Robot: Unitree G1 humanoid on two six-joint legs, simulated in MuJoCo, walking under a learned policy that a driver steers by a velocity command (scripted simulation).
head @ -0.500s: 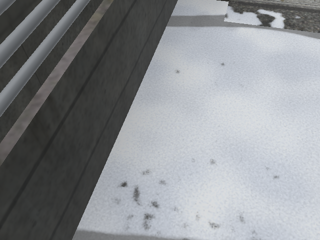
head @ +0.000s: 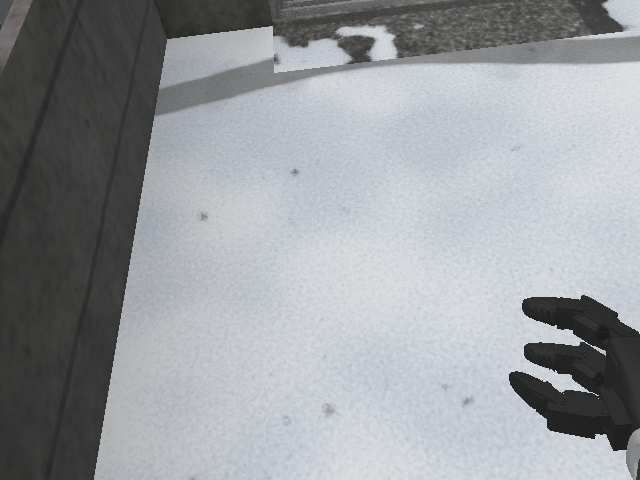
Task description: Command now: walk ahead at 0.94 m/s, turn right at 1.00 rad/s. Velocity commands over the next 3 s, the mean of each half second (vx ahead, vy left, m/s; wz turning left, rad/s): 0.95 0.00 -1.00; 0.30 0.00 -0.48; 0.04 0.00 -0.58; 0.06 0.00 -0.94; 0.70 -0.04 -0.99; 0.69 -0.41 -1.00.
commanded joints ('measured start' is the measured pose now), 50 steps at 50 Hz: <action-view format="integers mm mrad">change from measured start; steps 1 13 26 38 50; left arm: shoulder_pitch -102 -333 -117 -316 -184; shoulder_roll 208 82 446 221 198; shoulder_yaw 65 9 121 54 31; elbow -67 -264 -275 -199 -105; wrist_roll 18 -10 48 34 32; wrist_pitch -4 25 8 -9 13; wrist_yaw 2 -40 -66 -7 -24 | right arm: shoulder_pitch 152 298 504 226 360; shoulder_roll -172 -108 -138 -102 -97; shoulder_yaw -87 -64 -14 5 9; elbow -39 174 68 106 174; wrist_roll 25 -20 -2 -42 -55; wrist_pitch -6 36 0 79 64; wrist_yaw -31 -62 -46 -81 -51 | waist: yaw -204 -124 -108 -143 -170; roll -199 36 -449 -34 164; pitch -109 88 -471 -142 -341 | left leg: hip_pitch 486 453 -130 117 706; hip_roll -17 349 -65 93 433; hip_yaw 49 -42 -40 51 -423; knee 6 -382 1211 352 -65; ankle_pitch -76 -177 -620 -3 692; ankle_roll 37 189 -3 -46 400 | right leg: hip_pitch -244 -925 373 -398 -573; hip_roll -97 -223 -315 -36 78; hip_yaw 86 -165 524 -143 -93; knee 169 973 99 52 752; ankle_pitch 789 161 533 975 -218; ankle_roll -64 40 -442 -141 123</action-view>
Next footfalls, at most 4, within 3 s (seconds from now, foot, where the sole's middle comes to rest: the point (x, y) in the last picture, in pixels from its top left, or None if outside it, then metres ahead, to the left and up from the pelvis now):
0.04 left None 0.22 0.16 -0.76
0.48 right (527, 432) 0.55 -0.23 -0.76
0.92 left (517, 305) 0.84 -0.23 -0.76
1.30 right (586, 410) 0.61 -0.35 -0.76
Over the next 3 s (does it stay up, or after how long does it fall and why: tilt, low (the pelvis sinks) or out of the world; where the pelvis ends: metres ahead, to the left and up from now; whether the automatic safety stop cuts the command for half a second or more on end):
stays up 0.21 -0.69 -0.01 its command is cut before an obstacle after 2.5 s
